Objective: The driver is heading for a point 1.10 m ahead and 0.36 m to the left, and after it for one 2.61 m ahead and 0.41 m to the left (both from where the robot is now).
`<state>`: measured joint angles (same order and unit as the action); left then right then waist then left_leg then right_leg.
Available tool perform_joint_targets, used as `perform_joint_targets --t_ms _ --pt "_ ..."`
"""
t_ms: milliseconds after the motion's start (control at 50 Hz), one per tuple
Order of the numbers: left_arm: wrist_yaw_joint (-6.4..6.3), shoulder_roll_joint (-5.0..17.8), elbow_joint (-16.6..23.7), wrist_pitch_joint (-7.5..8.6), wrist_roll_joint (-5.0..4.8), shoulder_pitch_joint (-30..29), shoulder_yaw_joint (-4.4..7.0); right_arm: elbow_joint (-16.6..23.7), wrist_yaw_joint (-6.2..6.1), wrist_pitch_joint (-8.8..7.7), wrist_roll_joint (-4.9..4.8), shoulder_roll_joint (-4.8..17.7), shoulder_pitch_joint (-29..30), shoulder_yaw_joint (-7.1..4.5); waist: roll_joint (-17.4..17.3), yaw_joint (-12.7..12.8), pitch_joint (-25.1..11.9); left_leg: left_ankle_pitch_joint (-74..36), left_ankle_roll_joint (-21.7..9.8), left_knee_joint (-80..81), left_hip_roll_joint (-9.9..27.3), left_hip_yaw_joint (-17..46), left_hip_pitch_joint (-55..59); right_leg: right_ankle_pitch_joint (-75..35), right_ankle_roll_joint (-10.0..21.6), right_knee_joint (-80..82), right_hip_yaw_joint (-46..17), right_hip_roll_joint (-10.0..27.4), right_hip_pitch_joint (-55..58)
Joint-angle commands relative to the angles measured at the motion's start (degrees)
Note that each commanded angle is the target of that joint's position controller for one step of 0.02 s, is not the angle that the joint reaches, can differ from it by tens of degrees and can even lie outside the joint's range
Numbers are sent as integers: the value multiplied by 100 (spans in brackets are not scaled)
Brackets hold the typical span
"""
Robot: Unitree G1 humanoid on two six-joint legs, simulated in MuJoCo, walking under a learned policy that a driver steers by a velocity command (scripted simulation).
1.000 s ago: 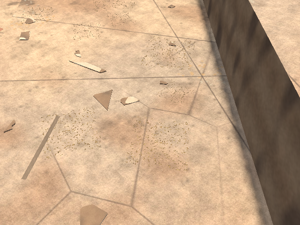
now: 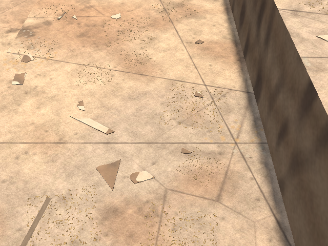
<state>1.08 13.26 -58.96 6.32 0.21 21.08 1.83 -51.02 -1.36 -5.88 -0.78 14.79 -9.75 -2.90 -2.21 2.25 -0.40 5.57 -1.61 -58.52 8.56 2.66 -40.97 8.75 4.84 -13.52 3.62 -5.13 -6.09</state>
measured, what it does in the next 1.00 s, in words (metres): walks ahead, turning left: left foot, then right foot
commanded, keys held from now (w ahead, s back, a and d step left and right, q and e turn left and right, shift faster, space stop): w+q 0.84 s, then w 0.16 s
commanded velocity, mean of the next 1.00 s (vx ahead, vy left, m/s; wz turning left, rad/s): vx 0.50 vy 0.00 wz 0.44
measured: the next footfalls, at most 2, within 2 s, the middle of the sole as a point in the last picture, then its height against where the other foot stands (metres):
left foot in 0.28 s outside the picture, level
right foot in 0.78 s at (171, 212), level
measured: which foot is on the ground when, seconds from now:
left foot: up 0.00-0.26, down 0.28-0.78, up 0.80-1.00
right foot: down 0.00-0.30, up 0.32-0.76, down 0.78-1.00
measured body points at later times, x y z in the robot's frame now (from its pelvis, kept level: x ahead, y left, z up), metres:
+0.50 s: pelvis +0.29 +0.09 +0.00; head +0.32 +0.11 +0.45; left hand +0.39 +0.37 -0.12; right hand +0.42 -0.16 -0.12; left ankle +0.31 +0.15 -0.75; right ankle +0.38 -0.09 -0.67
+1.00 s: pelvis +0.58 +0.11 +0.00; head +0.60 +0.11 +0.45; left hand +0.49 +0.38 -0.12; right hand +0.83 -0.06 -0.11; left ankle +0.52 +0.26 -0.67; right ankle +0.63 +0.02 -0.75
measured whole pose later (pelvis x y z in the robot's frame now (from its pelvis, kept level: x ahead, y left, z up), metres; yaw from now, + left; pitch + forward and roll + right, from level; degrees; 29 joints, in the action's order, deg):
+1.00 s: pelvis +0.58 +0.11 +0.00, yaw +29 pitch +1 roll -1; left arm 0.9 14.7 -51.4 6.6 0.4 17.0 3.4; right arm -41.7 -0.6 -3.2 -1.4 16.7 -14.1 -3.8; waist -3.2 2.9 0.2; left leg 16.4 -2.0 -62.4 3.2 4.3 -33.5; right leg 10.5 2.2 -18.9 3.4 -1.8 -10.0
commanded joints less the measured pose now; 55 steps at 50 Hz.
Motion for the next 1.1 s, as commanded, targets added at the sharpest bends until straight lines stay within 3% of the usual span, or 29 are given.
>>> perform_joint_targets --t_ms 20,100,180,220,240,260,280,300,320,340,360,380,420,460,500,600,700,740,760,780,800,820,840,860,880,920,980,1020,1100 --pt "-98 845 351 51 -6 -193 124 289 60 -23 4 133 78 0 501 -196 365 -1012 60 1009 51 -62 -79 -1059 754 789 -815 1540 -362" --pt "-106 949 211 55 -60 164 114 523 188 -15 -68 83 811 65 434 101 496 -1504 -17 2032 -219 -287 154 -1065 590 784 -421 1627 140" --pt "-112 978 85 -85 -63 294 132 896 362 -11 -124 135 1305 89 442 174 661 -772 -266 2442 -398 -306 -150 -1631 489 376 -198 1998 1150" --pt "-164 1007 164 -165 -54 62 137 959 459 -10 -141 272 1111 34 647 1 465 -307 -491 2547 -605 -561 338 -3092 318 -182 52 1999 1389" --pt "-183 1082 219 -200 -40 -14 147 907 478 -3 -94 411 703 -41 794 -217 142 -113 -598 2497 -845 -776 979 -4221 256 -756 180 1948 1409" --pt "-204 1135 293 -270 -9 -160 156 665 471 14 -59 659 -193 -199 744 -680 -352 -134 -749 2599 -1133 -946 2060 -4924 118 -1890 411 1761 1208" --pt "-235 1098 455 -275 36 -176 117 441 405 51 -48 1104 -1172 -396 404 -1075 -903 -332 -1021 2663 -844 -236 3699 -4163 -87 -3474 504 1509 112" --pt "-101 322 651 -95 138 487 -149 413 348 97 3 1755 -1661 -548 -1172 -711 -1776 372 -2104 2948 711 2705 6142 -237 -475 -5909 361 501 -2528" --pt "-9 494 635 181 5 344 -142 441 340 91 30 1327 -1727 -412 -1033 -771 -2390 987 -2340 4110 1200 4589 6695 2203 -372 -6765 -778 130 -3478" --pt "38 997 875 341 -216 -376 -1 463 321 75 46 1012 -1500 -329 -748 -839 -1522 873 -1873 4201 938 3768 6130 1832 -188 -6863 -1019 512 -4013" --pt "9 986 1028 399 -230 -795 -10 587 313 61 22 830 -977 -271 -148 -667 -908 332 -1639 4253 710 2906 5171 1295 -123 -6473 -935 799 -3958" --pt "-41 942 1027 379 -132 -892 21 721 335 61 34 650 -569 -208 295 -419 -564 -208 -1537 4371 495 2324 4265 972 -161 -6001 -879 998 -3640" --pt "-85 875 1080 196 -29 -716 81 853 332 70 65 506 -261 -160 140 -57 -336 -613 -1436 4648 124 1763 3295 740 -281 -5319 -901 1218 -2928" --pt "-113 719 1162 76 59 -728 86 846 273 62 14 674 -390 -211 59 5 -205 -978 -1502 4769 -5 1431 2848 553 -482 -4835 -762 1164 -2798" --pt "-158 686 1359 33 97 -1199 97 812 168 65 -11 858 -638 -273 33 -108 -14 -973 -1494 4847 -106 1259 2674 -11 -670 -4035 -693 1066 -2976" --pt "-133 535 1664 71 18 -2250 71 754 63 119 -43 909 -1029 -314 -290 -536 166 -112 -1115 4740 -384 1125 2550 -1558 -711 -1931 -593 666 -2482" --pt "-43 867 1838 170 -56 -2444 191 694 11 177 -93 867 -1195 -330 -414 -494 120 78 -993 4095 1 1912 3384 -1044 -564 -1361 -912 630 -2181" --pt "-33 1002 1719 232 -58 -2005 263 772 -11 231 -77 848 -1048 -335 -544 -219 6 -328 -896 3641 -17 2088 3530 -551 -404 -1154 -813 574 -1620" --pt "-60 1141 1554 254 -16 -1415 349 853 -1 244 -53 704 -954 -280 -489 76 -340 -687 -749 3018 -316 1971 3382 -521 -249 -1007 -782 618 -729" --pt "-101 1462 1414 256 41 -524 444 996 47 225 42 405 -895 -159 -25 452 -1111 -253 -550 1536 -682 1537 2724 -331 81 -1158 -1435 1407 729" --pt "-125 1949 1268 181 132 168 574 1117 80 147 -89 -11 -1733 -33 1862 155 -1839 2319 -137 -432 -1599 783 639 309 1024 -839 -3944 2810 2810" --pt "-88 1516 1269 149 21 60 495 1020 54 127 -218 486 -1981 -88 1933 103 -1802 2814 -118 -1457 -1165 912 -296 1461 1140 -493 -4977 3128 2830" --pt "-98 1024 1428 123 -1 -265 378 1023 40 153 -210 911 -1381 -183 1144 273 -1007 2273 -95 -1742 -896 902 -536 1443 846 -417 -4046 2838 2105" --pt "-89 878 1451 78 22 -533 316 1075 23 169 -128 887 -1017 -186 625 219 -536 1757 -61 -1630 -669 677 -338 842 634 -320 -3172 2519 1326" --pt "-62 737 1369 49 28 -661 270 1115 20 158 -45 757 -785 -186 496 145 -182 1455 -47 -1300 -544 623 -182 277 563 -142 -2637 2216 734" --pt "-31 650 1217 62 76 -683 234 1154 70 184 -84 524 -816 -171 794 -53 31 1194 -74 -894 -383 498 228 -251 519 152 -1941 1868 157" --pt "-14 818 995 123 -11 -520 286 1293 83 211 -55 308 -626 -112 727 -128 117 947 -31 -287 -315 317 88 -1074 742 399 -1508 1887 54" --pt "-36 928 901 105 -43 -473 304 1442 94 196 -5 264 -292 -71 630 -102 139 480 25 342 -213 172 -61 -1522 774 476 -1266 1910 145" --pt "-47 998 724 37 -119 -198 254 1656 205 161 -25 118 516 3 614 150 262 -619 26 1716 -284 -169 325 -1447 572 513 -687 1683 95"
